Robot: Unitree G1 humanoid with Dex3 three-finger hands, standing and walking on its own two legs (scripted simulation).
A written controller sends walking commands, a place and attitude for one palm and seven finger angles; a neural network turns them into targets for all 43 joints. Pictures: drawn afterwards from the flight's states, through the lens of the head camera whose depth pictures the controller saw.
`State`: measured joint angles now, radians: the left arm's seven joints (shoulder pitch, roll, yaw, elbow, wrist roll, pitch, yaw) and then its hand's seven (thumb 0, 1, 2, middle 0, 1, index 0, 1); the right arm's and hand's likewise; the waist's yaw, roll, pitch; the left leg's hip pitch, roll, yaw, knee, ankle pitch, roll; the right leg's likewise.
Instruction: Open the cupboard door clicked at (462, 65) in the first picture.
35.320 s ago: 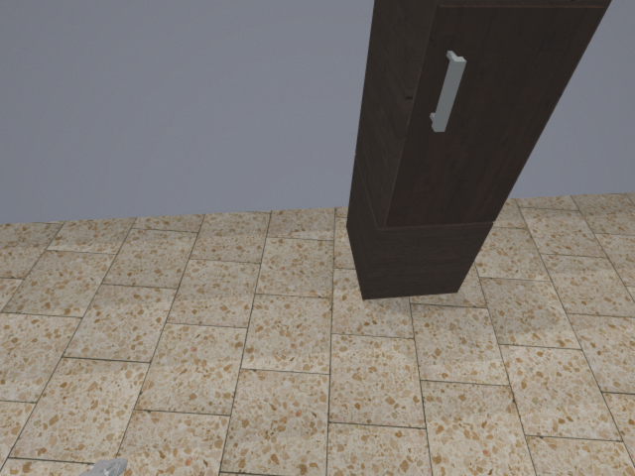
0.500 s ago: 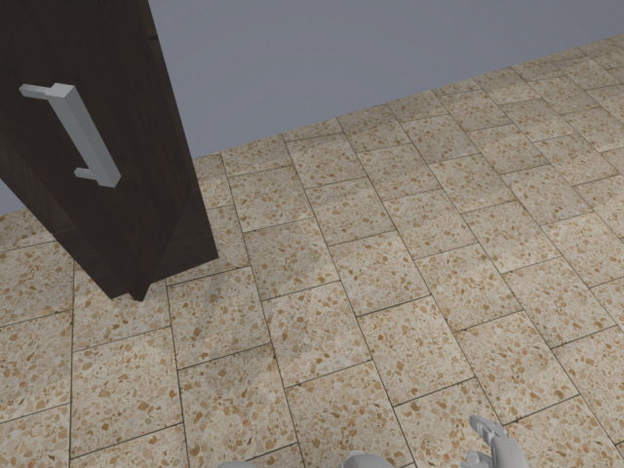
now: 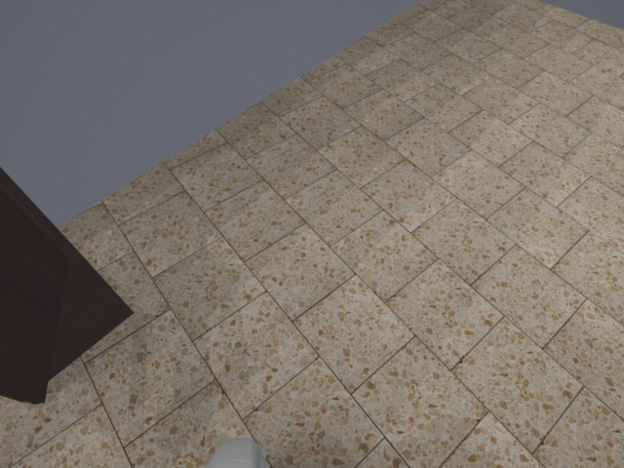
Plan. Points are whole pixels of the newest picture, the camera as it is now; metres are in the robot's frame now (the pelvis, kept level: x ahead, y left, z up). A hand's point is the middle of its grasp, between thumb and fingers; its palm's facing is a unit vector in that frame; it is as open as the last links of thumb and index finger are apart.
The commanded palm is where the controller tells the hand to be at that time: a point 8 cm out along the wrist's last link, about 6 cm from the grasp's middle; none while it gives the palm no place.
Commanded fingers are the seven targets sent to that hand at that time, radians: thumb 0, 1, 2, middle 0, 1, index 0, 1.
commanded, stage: walk to a spot facing it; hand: left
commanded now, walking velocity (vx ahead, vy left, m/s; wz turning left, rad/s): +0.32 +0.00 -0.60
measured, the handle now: out of the picture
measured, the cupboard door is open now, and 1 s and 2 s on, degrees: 54 54 54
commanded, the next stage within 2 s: turn to face it in 1.50 s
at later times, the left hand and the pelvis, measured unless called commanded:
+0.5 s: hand (262, 308) +0.37 +0.11 -0.16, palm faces -0.38 -0.91 -0.15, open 7.4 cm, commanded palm none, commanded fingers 0.00 0.90 0.90 -0.20 -0.30 -0.20 -0.30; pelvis +0.16 -0.01 -0.01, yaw -17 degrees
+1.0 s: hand (287, 304) +0.38 +0.07 -0.16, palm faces -0.29 -0.93 -0.23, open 7.3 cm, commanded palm none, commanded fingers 0.00 0.90 0.90 -0.20 -0.30 -0.20 -0.30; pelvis +0.37 -0.12 +0.00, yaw -24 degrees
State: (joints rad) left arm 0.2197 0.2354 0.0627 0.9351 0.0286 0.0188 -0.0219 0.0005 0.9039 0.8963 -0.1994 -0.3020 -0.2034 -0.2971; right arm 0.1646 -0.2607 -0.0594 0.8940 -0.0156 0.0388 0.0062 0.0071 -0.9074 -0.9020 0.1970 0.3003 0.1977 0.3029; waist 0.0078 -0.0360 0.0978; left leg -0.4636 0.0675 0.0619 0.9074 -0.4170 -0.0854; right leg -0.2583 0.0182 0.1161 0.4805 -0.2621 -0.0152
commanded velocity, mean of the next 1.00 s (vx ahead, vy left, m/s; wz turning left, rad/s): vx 0.36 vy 0.00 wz -0.31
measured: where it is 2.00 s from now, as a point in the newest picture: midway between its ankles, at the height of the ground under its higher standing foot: (410, 284)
